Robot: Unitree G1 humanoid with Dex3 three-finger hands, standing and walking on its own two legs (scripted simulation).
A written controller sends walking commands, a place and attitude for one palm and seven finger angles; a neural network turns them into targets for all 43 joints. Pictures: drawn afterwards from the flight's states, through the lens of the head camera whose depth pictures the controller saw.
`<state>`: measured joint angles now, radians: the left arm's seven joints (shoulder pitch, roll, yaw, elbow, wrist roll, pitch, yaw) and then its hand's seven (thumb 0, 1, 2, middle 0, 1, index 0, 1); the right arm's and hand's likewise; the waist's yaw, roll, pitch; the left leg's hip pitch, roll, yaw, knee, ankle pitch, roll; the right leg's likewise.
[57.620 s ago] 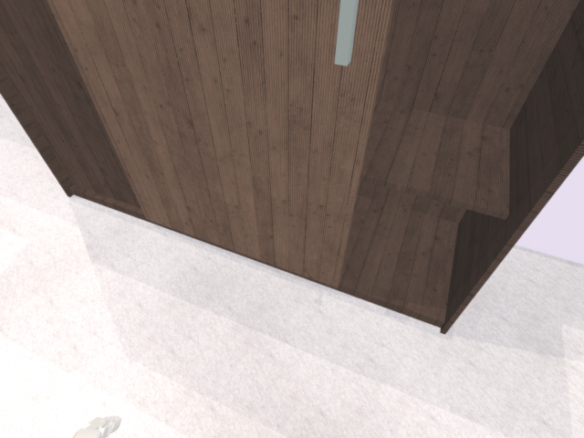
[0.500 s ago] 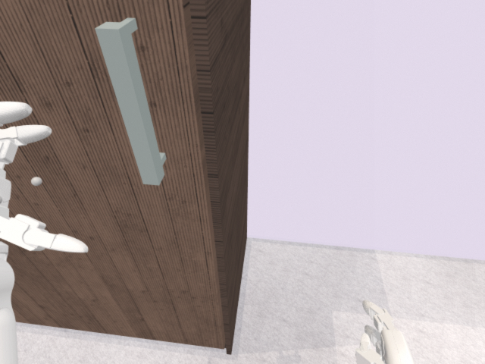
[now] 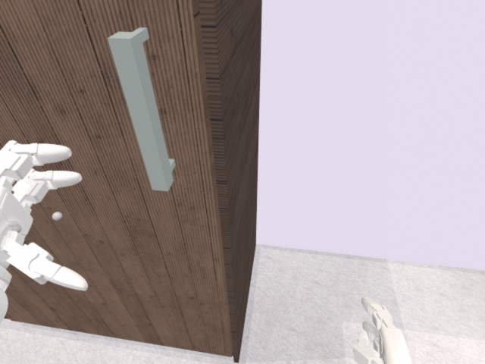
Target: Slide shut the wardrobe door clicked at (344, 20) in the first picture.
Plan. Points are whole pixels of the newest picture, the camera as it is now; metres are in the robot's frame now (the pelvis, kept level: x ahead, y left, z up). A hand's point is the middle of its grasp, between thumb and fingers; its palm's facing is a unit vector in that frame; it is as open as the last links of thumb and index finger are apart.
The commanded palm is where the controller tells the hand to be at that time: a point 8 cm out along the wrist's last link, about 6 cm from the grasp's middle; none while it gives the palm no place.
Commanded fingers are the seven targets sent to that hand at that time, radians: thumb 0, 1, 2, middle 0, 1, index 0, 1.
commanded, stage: draw the hand back to the body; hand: left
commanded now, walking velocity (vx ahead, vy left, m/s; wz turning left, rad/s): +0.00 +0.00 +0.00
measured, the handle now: (153, 116) +0.34 +0.19 +0.28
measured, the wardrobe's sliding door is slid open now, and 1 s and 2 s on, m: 0.00 0.00 0.00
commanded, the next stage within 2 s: step back with the hand held close in 1.38 s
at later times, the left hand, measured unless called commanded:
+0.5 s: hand (70, 239) +0.19 +0.25 +0.19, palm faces +0.45 -0.83 -0.33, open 13.6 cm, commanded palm +0.14 +0.29 +0.21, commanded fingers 0.00 0.03 0.48 -0.23 -0.81 -0.23 -0.81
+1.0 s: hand (86, 223) +0.22 +0.26 +0.18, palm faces +0.43 -0.82 -0.39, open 8.8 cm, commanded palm +0.17 +0.30 +0.19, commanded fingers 0.00 0.90 0.90 -0.20 -0.30 -0.20 -0.30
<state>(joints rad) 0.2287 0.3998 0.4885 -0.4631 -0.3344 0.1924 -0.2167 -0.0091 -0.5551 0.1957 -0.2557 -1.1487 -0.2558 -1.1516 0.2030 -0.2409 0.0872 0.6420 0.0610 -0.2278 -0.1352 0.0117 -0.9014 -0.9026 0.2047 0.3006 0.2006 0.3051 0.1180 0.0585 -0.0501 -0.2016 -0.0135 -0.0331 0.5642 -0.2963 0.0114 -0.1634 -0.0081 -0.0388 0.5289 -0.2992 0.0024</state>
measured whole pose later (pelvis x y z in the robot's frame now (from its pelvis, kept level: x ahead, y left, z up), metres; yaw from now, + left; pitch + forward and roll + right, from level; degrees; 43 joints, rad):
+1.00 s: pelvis +0.03 +0.00 +0.00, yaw -2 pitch -3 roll +0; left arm 0.46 0.36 0.35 -0.40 -0.08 -0.11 0.10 0.01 0.58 0.75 -0.22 -0.48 -0.22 -0.48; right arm 0.22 -0.23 0.01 0.64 0.01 -0.17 -0.07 0.01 -0.90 -0.90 0.20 0.30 0.20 0.30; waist 0.07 0.05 -0.02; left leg -0.13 -0.01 0.00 0.49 -0.30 0.02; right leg -0.11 -0.01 0.00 0.47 -0.30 0.01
